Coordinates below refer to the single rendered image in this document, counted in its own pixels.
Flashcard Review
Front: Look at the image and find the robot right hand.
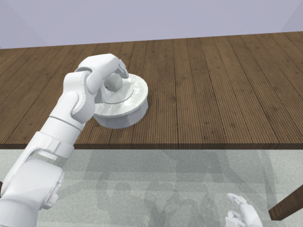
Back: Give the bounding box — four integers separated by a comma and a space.
225, 193, 263, 227

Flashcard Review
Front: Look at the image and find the left robot forearm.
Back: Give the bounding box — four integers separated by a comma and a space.
0, 65, 103, 197

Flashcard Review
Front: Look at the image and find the knob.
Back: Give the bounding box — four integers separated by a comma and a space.
103, 73, 123, 92

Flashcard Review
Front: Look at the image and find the robot left hand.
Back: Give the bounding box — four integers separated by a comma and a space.
78, 53, 129, 104

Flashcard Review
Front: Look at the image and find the lid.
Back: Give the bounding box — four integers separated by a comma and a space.
94, 73, 148, 118

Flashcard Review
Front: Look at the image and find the robot left upper arm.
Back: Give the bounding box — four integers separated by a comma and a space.
0, 156, 65, 227

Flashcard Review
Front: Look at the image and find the pot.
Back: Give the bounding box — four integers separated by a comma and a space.
93, 98, 148, 129

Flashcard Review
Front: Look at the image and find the table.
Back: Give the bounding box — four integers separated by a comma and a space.
0, 31, 303, 221

